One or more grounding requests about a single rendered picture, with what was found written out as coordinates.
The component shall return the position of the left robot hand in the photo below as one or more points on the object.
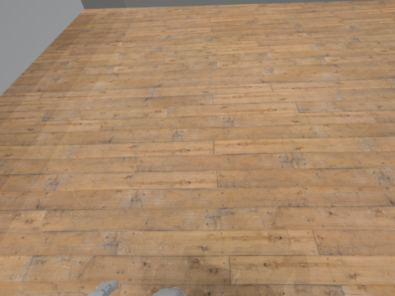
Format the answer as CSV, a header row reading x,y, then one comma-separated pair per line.
x,y
104,289

